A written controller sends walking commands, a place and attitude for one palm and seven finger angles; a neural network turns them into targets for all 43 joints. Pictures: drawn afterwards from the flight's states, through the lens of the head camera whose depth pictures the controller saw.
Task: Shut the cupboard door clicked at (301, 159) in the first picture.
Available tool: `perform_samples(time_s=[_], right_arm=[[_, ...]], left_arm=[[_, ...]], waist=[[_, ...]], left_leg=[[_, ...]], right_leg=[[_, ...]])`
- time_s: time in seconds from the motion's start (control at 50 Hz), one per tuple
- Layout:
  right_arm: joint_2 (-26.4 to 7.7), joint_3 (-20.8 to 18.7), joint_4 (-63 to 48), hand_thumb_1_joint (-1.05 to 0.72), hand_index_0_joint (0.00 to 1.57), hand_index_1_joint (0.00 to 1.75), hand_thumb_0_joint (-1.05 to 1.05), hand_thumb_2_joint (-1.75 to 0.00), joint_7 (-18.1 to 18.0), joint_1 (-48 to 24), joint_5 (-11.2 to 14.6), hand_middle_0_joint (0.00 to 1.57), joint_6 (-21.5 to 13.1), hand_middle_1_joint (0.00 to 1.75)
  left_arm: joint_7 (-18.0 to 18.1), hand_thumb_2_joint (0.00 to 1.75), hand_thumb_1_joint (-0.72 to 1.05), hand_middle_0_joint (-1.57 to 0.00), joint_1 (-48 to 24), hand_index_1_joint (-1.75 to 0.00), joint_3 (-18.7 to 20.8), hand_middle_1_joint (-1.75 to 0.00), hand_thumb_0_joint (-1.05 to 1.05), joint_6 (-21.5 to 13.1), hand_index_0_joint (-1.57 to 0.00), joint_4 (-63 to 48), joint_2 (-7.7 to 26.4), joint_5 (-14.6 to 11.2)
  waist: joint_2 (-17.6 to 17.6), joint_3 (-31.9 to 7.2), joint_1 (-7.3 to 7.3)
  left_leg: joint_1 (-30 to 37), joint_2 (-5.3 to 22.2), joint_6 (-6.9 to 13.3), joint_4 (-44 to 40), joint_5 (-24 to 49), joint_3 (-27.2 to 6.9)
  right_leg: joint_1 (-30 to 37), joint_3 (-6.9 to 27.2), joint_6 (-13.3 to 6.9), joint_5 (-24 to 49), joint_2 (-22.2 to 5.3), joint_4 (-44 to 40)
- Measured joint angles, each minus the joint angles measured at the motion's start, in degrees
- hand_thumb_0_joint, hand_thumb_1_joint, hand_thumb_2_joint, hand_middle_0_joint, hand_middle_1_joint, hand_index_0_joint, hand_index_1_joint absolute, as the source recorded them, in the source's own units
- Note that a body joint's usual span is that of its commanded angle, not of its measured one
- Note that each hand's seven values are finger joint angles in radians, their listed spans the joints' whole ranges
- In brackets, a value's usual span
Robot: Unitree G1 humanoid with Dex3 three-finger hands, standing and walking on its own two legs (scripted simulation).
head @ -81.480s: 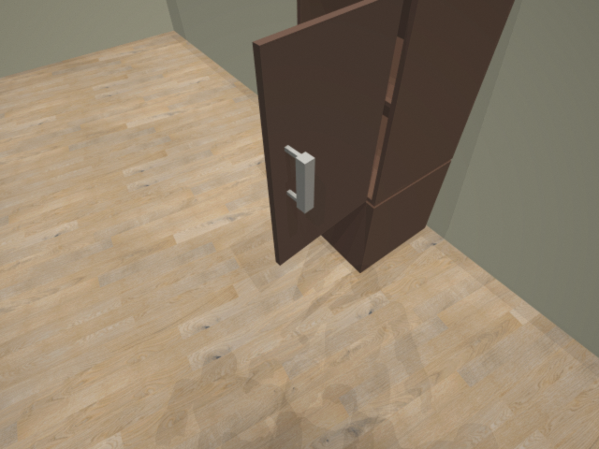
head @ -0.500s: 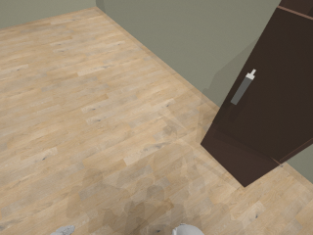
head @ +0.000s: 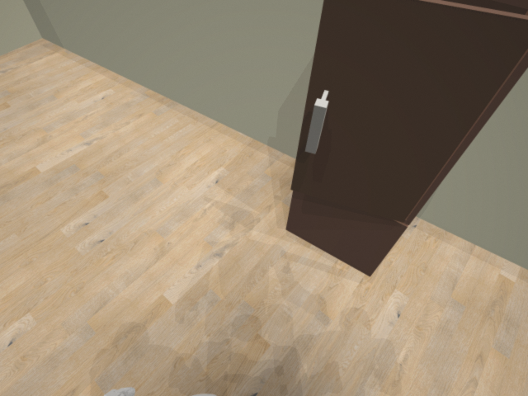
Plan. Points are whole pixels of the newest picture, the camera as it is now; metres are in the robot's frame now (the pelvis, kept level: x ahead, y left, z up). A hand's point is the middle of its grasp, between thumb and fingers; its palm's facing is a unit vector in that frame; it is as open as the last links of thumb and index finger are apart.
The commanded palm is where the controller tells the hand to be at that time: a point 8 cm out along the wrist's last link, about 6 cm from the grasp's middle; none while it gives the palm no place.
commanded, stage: turn to face it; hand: left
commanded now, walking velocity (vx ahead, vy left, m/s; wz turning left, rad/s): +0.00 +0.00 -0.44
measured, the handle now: (318, 122) +0.71 -0.09 -0.02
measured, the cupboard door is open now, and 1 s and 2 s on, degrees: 14 14 14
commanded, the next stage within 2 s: take the last steps up to it in 0.36 s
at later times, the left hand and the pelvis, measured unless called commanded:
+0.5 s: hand out of the picture +0.13 +0.15 -0.15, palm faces -0.21 -0.94 -0.26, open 7.4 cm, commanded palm none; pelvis +0.01 -0.02 +0.01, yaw -12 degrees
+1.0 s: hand (226, 331) +0.25 +0.08 -0.16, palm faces -0.37 -0.92 -0.17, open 7.4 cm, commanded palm none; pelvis +0.10 -0.07 +0.01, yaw -19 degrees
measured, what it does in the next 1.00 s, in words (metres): walks ahead, turning right: left foot, then right foot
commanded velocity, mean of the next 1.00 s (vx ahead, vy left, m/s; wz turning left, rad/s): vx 0.14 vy -0.05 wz -0.21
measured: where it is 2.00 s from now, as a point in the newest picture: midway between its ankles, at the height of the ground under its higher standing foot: outside the picture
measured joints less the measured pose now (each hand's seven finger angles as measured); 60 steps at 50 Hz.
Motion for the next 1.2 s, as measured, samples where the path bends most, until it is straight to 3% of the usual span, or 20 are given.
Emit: perform_samples(time_s=[0.06, 0.12, 0.16, 0.28, 0.34, 0.36, 0.42, 0.46, 0.5, 0.6, 0.68, 0.74, 0.78, 0.82, 0.88, 0.98, 1.06, 1.1, 1.14, 1.2], right_arm=[[1.11, 0.81, -0.18, -0.9, 0.2, 0.3, 0.0, -0.9, -0.24, 0.52, -0.71, 0.2, -1.15, 0.3], [2.22, 1.62, 0.13, -0.9, 0.2, 0.3, 0.0, -0.9, -0.52, 1.62, -1.25, 0.2, -1.32, 0.3], [2.55, 1.83, 0.66, -0.9, 0.2, 0.3, 0.0, -0.9, -0.67, 2.23, -1.38, 0.2, -1.15, 0.3], [2.37, 1.17, 2.86, -0.9, 0.2, 0.3, 0.0, -0.9, -0.43, 3.51, -1.39, 0.2, -0.77, 0.3], [1.78, 0.53, 3.89, -0.9, 0.2, 0.3, 0.0, -0.9, -0.09, 4.56, -0.89, 0.2, -0.26, 0.3], [1.41, 0.19, 4.41, -0.9, 0.2, 0.3, 0.0, -0.9, 0.03, 4.57, -0.63, 0.2, 0.11, 0.3], [0.11, -0.57, 6.03, -0.9, 0.2, 0.3, 0.0, -0.9, -0.42, 3.35, -0.3, 0.2, 1.87, 0.3], [-0.08, -0.69, 6.54, -0.9, 0.2, 0.3, 0.0, -0.9, -0.45, 2.66, -0.24, 0.2, 2.04, 0.3], [0.1, -0.68, 6.48, -0.9, 0.2, 0.3, 0.0, -0.9, -0.27, 2.3, -0.31, 0.2, 1.82, 0.3], [1.43, -0.41, 6.09, -0.9, 0.2, 0.3, 0.0, -0.9, 0.37, 2.87, -0.77, 0.2, 0.92, 0.3], [2.33, 0.32, 5.62, -0.9, 0.2, 0.3, 0.0, -0.9, 0.5, 4.15, -1.01, 0.2, -1.12, 0.3], [3.21, 0.9, 5.35, -0.9, 0.2, 0.3, 0.0, -0.9, -0.09, 4.91, -1.73, 0.2, -2.96, 0.3], [3.86, 1.31, 5.3, -0.9, 0.2, 0.3, 0.0, -0.9, -0.32, 6.55, -1.86, 0.2, -3.53, 0.3], [4.19, 1.57, 5.91, -0.9, 0.2, 0.3, 0.0, -0.9, -0.54, 8.41, -1.85, 0.2, -3.89, 0.3], [4.35, 1.7, 7.47, -0.9, 0.2, 0.3, 0.0, -0.9, -0.7, 10.74, -1.73, 0.2, -4.14, 0.3], [4.16, 1.12, 9.99, -0.9, 0.2, 0.3, 0.0, -0.9, -0.32, 13.02, -1.7, 0.2, -3.59, 0.3], [3.88, 0.53, 11.68, -0.9, 0.2, 0.3, 0.0, -0.9, 0.05, 14.91, -1.24, 0.2, -2.67, 0.3], [3.34, 0.31, 12.94, -0.9, 0.2, 0.3, 0.0, -0.9, 0.23, 13.79, -0.52, 0.2, -1.7, 0.3], [3.01, -0.03, 13.44, -0.9, 0.2, 0.3, 0.0, -0.9, 0.15, 11.44, -0.28, 0.2, -0.79, 0.3], [3.06, -0.31, 12.3, -0.9, 0.2, 0.3, 0.0, -0.9, 0.21, 8.37, -0.64, 0.2, -0.79, 0.3]], left_arm=[[-0.22, 0.9, 0.9, -0.2, -0.15, -0.3, 0.56, -0.3, 0.0, 0.81, -0.21, 0.34, 0.97, -0.29], [-0.8, 0.9, 0.9, -0.2, -0.83, -0.3, 1.22, -0.3, 0.0, 1.1, -0.2, 0.8, 1.64, -0.08], [-1.08, 0.9, 0.9, -0.2, -1.23, -0.3, 1.36, -0.29, 0.0, 1.07, -0.2, 0.75, 1.65, -0.14], [-1.04, 0.9, 0.91, -0.2, -2.22, -0.3, 0.81, -0.29, 0.0, 0.75, -0.2, 0.68, 0.64, -0.29], [-0.94, 0.9, 0.91, -0.2, -2.0, -0.3, 0.21, -0.29, 0.0, -0.3, -0.2, 0.36, 0.28, -0.27], [-0.65, 0.9, 0.91, -0.2, -1.91, -0.3, 0.12, -0.29, 0.0, -1.01, -0.2, 0.58, -0.02, -0.07], [0.22, 0.9, 0.91, -0.2, -1.55, -0.3, -0.75, -0.29, 0.0, -2.0, -0.2, 1.5, -1.82, -0.02], [0.76, 0.9, 0.9, -0.2, -0.84, -0.3, -0.98, -0.29, 0.0, -2.02, -0.2, 2.01, -2.54, -0.09], [1.02, 0.9, 0.9, -0.2, -0.09, -0.3, -1.15, -0.3, 0.0, -1.95, -0.2, 2.61, -2.92, -0.06], [0.64, 0.9, 0.9, -0.2, 1.68, -0.3, -0.93, -0.3, 0.0, -2.07, -0.21, 4.04, -3.06, 0.22], [0.01, 0.9, 0.9, -0.2, 3.82, -0.3, -0.3, -0.3, 0.0, -2.23, -0.21, 4.89, -2.45, -0.01], [-0.69, 0.9, 0.9, -0.2, 4.71, -0.3, 0.26, -0.3, 0.0, -1.21, -0.2, 5.87, -1.42, -0.01], [-1.36, 0.9, 0.9, -0.2, 4.52, -0.3, 0.62, -0.3, 0.0, -0.67, -0.2, 6.63, -0.68, 0.55], [-1.92, 0.9, 0.91, -0.2, 3.8, -0.3, 0.91, -0.29, 0.0, -0.72, -0.2, 6.71, -0.23, 0.69], [-2.19, 0.9, 0.91, -0.2, 2.12, -0.3, 0.87, -0.29, 0.0, -1.2, -0.2, 6.09, -0.01, 0.49], [-2.14, 0.9, 0.91, -0.2, -1.32, -0.3, 0.18, -0.29, 0.0, -1.86, -0.2, 5.43, -0.2, 0.19], [-2.2, 0.9, 0.91, -0.2, -2.9, -0.3, -0.22, -0.29, 0.0, -3.35, -0.2, 4.94, -0.25, 0.17], [-1.39, 0.9, 0.91, -0.2, -3.81, -0.3, -0.2, -0.29, 0.0, -5.04, -0.2, 5.17, -1.29, 0.02], [-0.6, 0.9, 0.91, -0.2, -3.62, -0.3, -0.69, -0.29, 0.0, -5.69, -0.2, 5.44, -2.46, -0.23], [0.44, 0.9, 0.91, -0.2, -2.0, -0.3, -1.23, -0.29, 0.0, -5.08, -0.2, 6.62, -3.84, -0.22]], waist=[[-1.4, -0.2, 0.02], [-1.64, 0.36, 0.02], [-1.07, 0.72, 0.07], [1.45, 1.08, -0.72], [2.06, 0.49, -1.03], [2.43, 0.24, -0.97], [4.39, 0.48, -1.37], [4.19, 0.37, -1.28], [3.61, 0.0, -1.33], [1.76, -1.64, -0.89], [0.18, -3.13, -0.03], [-1.24, -3.36, -0.78], [-1.85, -3.39, -1.3], [-1.8, -3.13, -1.48], [-1.23, -2.18, -1.49], [-0.15, -0.2, -2.55], [0.35, 0.33, -3.44], [1.88, 1.42, -3.01], [2.66, 2.1, -2.84], [2.65, 1.2, -2.82]], left_leg=[[0.81, 0.37, 3.88, -1.56, 1.71, 1.51], [2.85, 1.52, 4.18, -3.55, 2.02, 3.0], [4.26, 2.37, 3.95, -5.56, 2.9, 3.79], [5.68, 4.68, 2.82, -6.55, 2.97, 6.25], [4.61, 5.39, 1.62, -2.8, 0.79, 7.43], [3.39, 5.49, 1.32, 0.13, -2.01, 7.16], [-2.08, 3.02, 1.12, 14.45, -9.99, 1.39], [-4.89, 1.57, 0.81, 21.36, -8.75, 0.12], [-6.19, 0.91, 0.49, 23.11, -6.74, -0.09], [-3.83, 0.73, 0.51, 14.15, -5.11, 0.81], [3.48, 0.4, 1.84, -3.22, -2.13, 1.76], [4.12, 0.57, 4.09, -3.99, 0.04, 2.14], [6.02, 1.03, 4.05, -5.61, 0.41, 2.82], [8.79, 1.63, 3.41, -9.2, 1.51, 3.14], [12.66, 2.66, 2.72, -13.96, 2.77, 3.72], [16.57, 4.27, 0.74, -15.4, 1.06, 5.12], [16.8, 5.64, -0.97, -8.58, -4.77, 5.36], [11.81, 6.39, 1.27, 4.51, -9.38, 2.53], [5.25, 4.65, 2.84, 18.43, -11.26, -0.45], [-1.83, 3.43, 3.38, 24.76, -7.1, 0.08]], right_leg=[[-4.29, 0.04, -0.05, -8.72, 0.54, 10.8], [-8.27, -2.89, 0.84, -11.38, 0.18, 24.96], [-8.67, -4.86, 1.31, -11.1, -0.62, 27.29], [-3.21, -7.85, 0.95, -9.9, -1.79, 14.63], [2.86, -8.3, -0.37, -1.12, -1.9, 1.06], [3.37, -7.98, -1.32, -2.54, -1.65, -0.19], [3.11, -7.61, -2.83, -3.19, -0.69, 0.51], [3.97, -6.74, -2.94, -1.68, -0.59, -1.58], [4.8, -6.01, -3.02, -0.45, -0.54, -3.69], [6.56, -5.26, -3.16, 0.41, -0.18, -6.78], [5.98, -4.41, -2.81, -2.11, 0.55, -3.85], [-0.08, -4.14, -3.01, -10.13, 0.48, 10.85], [-4.71, -4.99, -2.55, -9.37, -0.19, 21.23], [-8.06, -5.81, -1.8, -6.21, -1.32, 25.96], [-10.73, -6.53, -0.93, -2.34, -3.11, 24.02], [-10.05, -8.2, -0.93, 0.94, -4.59, 11.06], [-3.66, -9.69, -2.37, 3.43, -3.52, -0.5], [-3.68, -10.37, -2.86, 2.8, -2.54, 2.03], [-2.14, -10.96, -3.36, 1.91, -2.08, 1.9], [1.75, -11.76, -3.62, 3.07, -1.53, -3.26]])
